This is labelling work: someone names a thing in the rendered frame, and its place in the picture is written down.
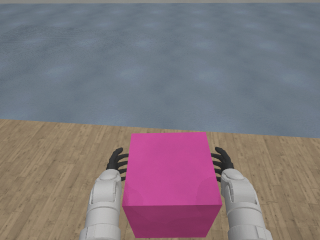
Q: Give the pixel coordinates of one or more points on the robot left hand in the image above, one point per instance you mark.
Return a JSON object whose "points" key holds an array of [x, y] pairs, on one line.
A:
{"points": [[114, 164]]}

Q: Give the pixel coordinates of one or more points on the robot right hand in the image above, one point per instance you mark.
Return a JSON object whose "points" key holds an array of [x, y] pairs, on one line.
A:
{"points": [[224, 164]]}

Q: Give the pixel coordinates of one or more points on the left robot forearm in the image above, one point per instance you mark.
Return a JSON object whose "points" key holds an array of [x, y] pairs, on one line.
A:
{"points": [[103, 210]]}

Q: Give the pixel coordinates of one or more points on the right robot forearm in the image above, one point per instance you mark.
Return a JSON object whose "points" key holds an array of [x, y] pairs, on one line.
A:
{"points": [[243, 210]]}

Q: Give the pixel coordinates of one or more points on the carton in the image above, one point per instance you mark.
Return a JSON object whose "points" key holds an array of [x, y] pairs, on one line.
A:
{"points": [[171, 189]]}

